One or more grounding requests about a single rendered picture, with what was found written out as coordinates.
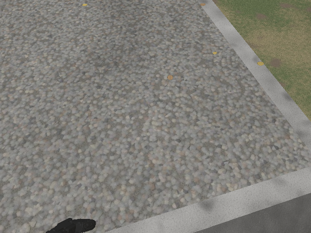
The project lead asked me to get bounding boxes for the left robot hand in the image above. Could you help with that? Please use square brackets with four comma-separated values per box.
[46, 217, 96, 233]

